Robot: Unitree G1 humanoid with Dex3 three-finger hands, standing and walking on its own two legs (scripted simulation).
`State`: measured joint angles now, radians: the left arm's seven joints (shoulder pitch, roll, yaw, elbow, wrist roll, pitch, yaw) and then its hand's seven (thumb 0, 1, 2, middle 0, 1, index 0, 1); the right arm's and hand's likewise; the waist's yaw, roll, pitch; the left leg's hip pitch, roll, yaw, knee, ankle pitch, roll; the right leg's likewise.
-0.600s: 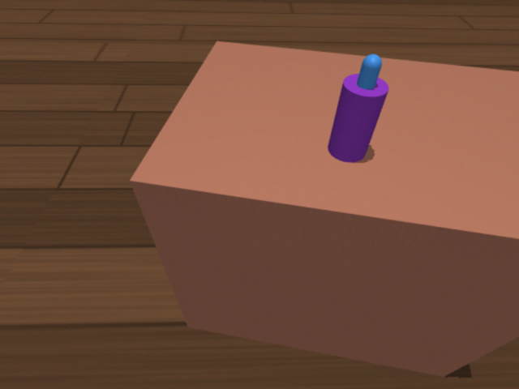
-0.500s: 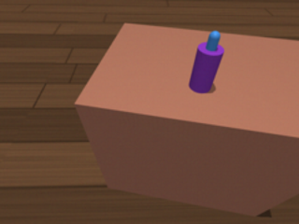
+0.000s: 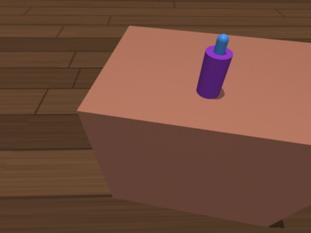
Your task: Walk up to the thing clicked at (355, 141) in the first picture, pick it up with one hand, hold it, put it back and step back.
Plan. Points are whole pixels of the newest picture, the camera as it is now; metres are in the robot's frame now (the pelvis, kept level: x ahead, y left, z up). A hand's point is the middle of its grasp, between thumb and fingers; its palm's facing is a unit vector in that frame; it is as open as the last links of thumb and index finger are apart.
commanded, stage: stand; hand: right
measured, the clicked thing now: (215, 66) +0.59 -0.19 +0.12
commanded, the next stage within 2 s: walk up in 0.52 s
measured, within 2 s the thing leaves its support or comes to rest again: neither
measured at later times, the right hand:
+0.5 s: hand out of the picture +0.08 -0.25 -0.16, palm faces -0.03 +0.94 -0.33, open 7.4 cm
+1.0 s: hand out of the picture +0.12 -0.16 -0.16, palm faces +0.06 +0.93 -0.35, open 7.4 cm
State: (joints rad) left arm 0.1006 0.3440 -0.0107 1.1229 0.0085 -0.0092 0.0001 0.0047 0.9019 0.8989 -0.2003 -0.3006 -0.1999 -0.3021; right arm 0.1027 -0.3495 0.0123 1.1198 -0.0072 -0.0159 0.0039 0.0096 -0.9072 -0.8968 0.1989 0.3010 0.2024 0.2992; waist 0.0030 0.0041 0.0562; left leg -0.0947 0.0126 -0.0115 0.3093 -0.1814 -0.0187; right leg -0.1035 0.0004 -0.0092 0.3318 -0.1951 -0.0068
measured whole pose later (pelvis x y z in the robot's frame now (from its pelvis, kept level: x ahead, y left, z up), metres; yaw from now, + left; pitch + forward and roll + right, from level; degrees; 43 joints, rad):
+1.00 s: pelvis +0.07 +0.11 -0.02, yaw -5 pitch -3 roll +0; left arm 0.30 0.47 0.05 0.94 0.01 -0.02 0.03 0.01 0.90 0.90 -0.20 -0.30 -0.20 -0.30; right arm 0.25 -0.36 -0.07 0.87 -0.03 0.01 0.06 0.01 -0.91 -0.90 0.20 0.30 0.20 0.30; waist -0.01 -0.02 0.12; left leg -0.30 0.06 0.04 0.63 -0.28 0.00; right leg -0.39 0.00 0.06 1.07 -0.49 -0.03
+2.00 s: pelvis +0.10 +0.10 -0.01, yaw -11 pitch -3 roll +1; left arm 0.06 0.34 0.01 1.05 0.00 0.01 -0.02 0.01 0.90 0.90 -0.20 -0.30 -0.20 -0.30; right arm 0.14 -0.36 0.01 1.05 0.00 -0.02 0.01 0.01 -0.91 -0.90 0.20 0.30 0.20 0.30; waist -0.01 0.01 0.09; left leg -0.15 0.04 0.00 0.48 -0.28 -0.04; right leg -0.22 -0.03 0.02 0.51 -0.25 0.02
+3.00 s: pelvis +0.11 +0.11 +0.00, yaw -11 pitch -2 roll +0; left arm 0.08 0.35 0.01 1.14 0.01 -0.01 -0.01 0.00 0.90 0.90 -0.20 -0.30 -0.20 -0.30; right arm 0.10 -0.35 0.00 1.13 -0.01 -0.01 0.01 0.01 -0.91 -0.90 0.20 0.30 0.20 0.30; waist 0.00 0.00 0.06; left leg -0.08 0.04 0.00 0.32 -0.20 -0.04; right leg -0.14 -0.03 0.01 0.34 -0.16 0.03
